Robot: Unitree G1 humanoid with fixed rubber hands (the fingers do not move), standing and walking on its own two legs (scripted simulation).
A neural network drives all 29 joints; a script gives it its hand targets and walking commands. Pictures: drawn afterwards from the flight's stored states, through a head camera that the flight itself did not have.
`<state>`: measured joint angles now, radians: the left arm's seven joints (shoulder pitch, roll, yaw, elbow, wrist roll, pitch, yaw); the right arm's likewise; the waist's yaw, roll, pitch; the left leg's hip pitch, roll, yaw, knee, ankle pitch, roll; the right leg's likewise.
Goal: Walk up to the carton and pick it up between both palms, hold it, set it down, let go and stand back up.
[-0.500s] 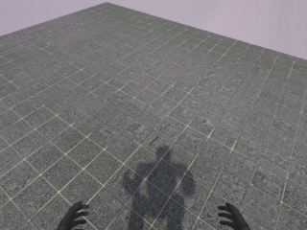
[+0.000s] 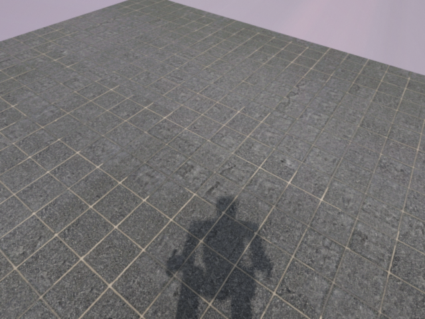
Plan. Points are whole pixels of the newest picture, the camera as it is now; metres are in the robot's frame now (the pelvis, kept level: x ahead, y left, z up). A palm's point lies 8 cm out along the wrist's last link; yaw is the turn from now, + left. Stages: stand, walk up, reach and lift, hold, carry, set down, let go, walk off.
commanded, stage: stand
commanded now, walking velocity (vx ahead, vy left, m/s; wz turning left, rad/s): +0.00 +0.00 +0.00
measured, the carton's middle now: out of the picture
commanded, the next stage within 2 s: walk up in 1.04 s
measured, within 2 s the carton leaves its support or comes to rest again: neither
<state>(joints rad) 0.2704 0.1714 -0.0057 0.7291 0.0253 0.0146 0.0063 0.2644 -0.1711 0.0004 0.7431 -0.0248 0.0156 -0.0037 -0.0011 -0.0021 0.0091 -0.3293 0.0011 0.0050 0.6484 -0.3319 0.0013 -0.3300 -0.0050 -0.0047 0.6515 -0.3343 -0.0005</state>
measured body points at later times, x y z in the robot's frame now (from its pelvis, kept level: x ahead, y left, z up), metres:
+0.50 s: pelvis +0.00 +0.00 +0.01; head +0.01 +0.00 +0.46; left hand +0.06 +0.23 -0.13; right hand +0.06 -0.23 -0.13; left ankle +0.01 +0.12 -0.72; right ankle +0.01 -0.12 -0.72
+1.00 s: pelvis +0.00 +0.00 +0.02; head +0.01 +0.00 +0.47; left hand +0.01 +0.21 -0.14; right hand +0.01 -0.21 -0.14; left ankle +0.01 +0.12 -0.72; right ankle +0.01 -0.12 -0.72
